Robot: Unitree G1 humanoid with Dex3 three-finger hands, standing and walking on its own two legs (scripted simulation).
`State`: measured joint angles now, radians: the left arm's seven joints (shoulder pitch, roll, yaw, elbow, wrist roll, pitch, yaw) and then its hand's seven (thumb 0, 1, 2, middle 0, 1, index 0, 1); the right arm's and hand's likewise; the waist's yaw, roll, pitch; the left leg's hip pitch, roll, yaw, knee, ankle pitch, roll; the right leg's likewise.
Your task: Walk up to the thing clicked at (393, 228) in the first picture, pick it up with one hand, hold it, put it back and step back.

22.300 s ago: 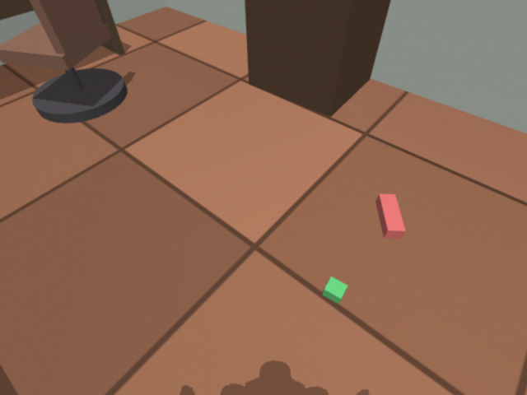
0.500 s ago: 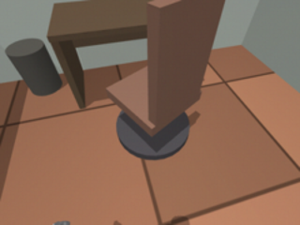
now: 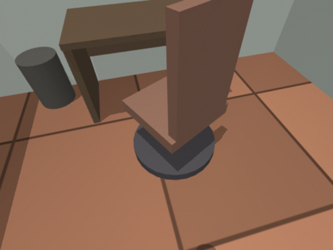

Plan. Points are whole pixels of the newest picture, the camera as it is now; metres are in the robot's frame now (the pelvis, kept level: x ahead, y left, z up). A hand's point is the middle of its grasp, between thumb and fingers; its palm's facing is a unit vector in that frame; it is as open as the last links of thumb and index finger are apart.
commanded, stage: stand
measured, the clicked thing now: out of the picture -1.02 -0.98 -0.75
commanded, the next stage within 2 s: walk up in 0.50 s
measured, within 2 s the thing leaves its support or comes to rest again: neither
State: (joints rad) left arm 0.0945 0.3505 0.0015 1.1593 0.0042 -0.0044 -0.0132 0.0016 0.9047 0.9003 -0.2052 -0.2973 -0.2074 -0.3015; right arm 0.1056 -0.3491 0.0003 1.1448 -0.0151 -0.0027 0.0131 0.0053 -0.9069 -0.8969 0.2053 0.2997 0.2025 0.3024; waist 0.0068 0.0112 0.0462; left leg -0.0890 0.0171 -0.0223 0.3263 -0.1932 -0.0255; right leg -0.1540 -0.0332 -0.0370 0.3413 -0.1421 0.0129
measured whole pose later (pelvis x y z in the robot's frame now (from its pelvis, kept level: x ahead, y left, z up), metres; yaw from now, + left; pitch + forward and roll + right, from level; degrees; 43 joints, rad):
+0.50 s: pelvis +0.01 +0.00 +0.00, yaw +0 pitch -2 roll +0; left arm 0.10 0.35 0.00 1.14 0.00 -0.01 -0.01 0.00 0.90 0.90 -0.21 -0.30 -0.21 -0.30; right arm 0.11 -0.36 0.00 1.14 -0.01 0.00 0.01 0.01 -0.91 -0.90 0.20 0.30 0.20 0.30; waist 0.00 0.01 0.04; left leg -0.09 0.03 -0.03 0.33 -0.20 -0.03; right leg -0.15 -0.02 -0.04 0.34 -0.15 0.01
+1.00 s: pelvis -0.01 +0.06 +0.00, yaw -28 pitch -1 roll -1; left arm 0.22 0.42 0.07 0.87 0.02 0.08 -0.07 0.00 0.91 0.90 -0.20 -0.30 -0.21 -0.30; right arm 0.19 -0.36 -0.10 0.84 -0.04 0.03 0.04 0.01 -0.91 -0.90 0.21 0.30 0.20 0.30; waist -0.03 -0.02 0.10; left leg -0.12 0.04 0.22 0.41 -0.27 0.05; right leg -0.42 -0.05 0.03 0.84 -0.27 0.02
